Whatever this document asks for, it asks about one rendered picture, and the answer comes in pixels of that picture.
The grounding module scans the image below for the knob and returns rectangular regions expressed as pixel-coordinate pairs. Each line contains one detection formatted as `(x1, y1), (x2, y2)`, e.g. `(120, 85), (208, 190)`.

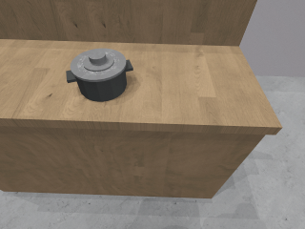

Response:
(88, 50), (107, 64)

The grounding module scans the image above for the pot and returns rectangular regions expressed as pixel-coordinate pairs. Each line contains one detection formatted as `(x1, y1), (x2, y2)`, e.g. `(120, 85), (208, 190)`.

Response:
(66, 59), (133, 102)

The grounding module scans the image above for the lid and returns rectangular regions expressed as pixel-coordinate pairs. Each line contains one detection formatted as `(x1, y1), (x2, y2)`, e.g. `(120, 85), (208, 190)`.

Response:
(70, 48), (127, 82)

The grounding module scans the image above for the table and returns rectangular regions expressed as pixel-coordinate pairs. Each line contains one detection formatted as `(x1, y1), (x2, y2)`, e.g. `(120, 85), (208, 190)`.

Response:
(0, 0), (283, 198)

